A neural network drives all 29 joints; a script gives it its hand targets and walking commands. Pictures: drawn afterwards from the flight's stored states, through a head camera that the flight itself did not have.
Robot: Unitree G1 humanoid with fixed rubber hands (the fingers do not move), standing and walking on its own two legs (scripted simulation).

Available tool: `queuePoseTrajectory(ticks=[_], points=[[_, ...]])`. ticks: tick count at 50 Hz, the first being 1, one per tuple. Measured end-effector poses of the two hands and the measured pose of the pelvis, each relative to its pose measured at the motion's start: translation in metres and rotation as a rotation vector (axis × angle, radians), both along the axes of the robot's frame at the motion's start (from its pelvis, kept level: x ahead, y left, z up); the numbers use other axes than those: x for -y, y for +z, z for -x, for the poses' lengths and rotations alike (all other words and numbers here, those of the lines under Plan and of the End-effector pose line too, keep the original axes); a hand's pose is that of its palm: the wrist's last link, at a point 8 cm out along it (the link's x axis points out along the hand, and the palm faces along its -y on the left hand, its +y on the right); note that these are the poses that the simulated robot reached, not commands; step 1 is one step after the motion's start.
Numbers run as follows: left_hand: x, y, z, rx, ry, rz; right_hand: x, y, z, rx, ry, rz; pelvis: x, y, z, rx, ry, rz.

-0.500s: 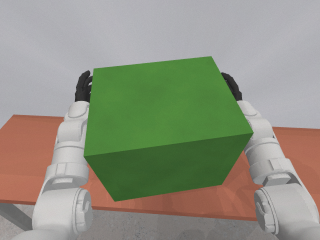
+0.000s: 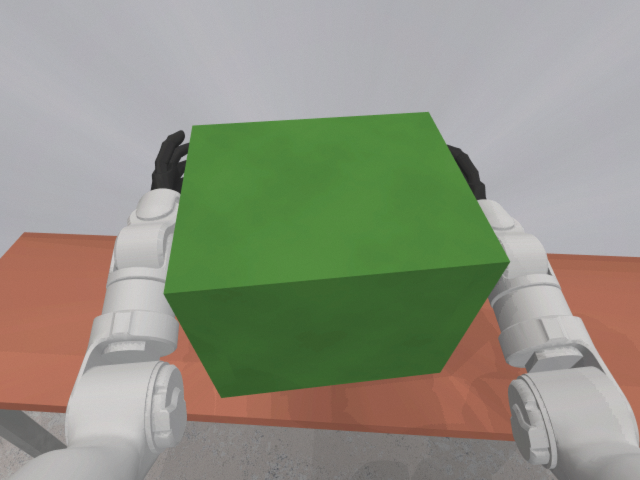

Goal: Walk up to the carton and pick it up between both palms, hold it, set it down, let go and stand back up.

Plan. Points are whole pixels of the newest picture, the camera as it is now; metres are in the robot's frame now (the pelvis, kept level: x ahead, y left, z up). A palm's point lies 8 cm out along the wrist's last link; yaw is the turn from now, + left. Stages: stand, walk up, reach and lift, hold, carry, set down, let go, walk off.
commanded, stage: reach and lift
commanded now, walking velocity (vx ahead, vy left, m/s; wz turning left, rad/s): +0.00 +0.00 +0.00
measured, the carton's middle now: (323, 256) +0.34 +0.02 +0.14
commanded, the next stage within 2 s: hold in 0.60 s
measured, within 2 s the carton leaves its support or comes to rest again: neither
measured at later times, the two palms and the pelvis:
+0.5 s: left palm (160, 184) +0.38 +0.21 +0.21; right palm (471, 195) +0.39 -0.15 +0.20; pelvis +0.00 +0.00 +0.00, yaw +0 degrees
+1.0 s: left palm (155, 183) +0.36 +0.21 +0.23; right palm (481, 193) +0.37 -0.16 +0.21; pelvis -0.01 +0.00 +0.00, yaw +0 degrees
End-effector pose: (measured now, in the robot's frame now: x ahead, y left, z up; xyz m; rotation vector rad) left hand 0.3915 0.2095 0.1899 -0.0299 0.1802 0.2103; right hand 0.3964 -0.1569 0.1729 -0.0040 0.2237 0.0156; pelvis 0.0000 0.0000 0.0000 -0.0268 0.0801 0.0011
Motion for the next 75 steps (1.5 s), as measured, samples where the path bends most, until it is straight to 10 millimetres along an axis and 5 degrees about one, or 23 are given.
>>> queuePoseTrajectory(ticks=[42, 75], points=[[0.001, 0.040, 0.025, 0.047, -0.005, -0.029, -0.001, 0.039, 0.021, 0.050, -0.017, -0.018, 0.000, 0.000, 0.005, 0.033, 0.001, 0.000], [0.002, 0.041, 0.026, 0.019, -0.015, -0.036, 0.001, 0.039, 0.024, 0.029, -0.024, -0.018, 0.000, 0.000, 0.006, 0.039, 0.001, 0.000]])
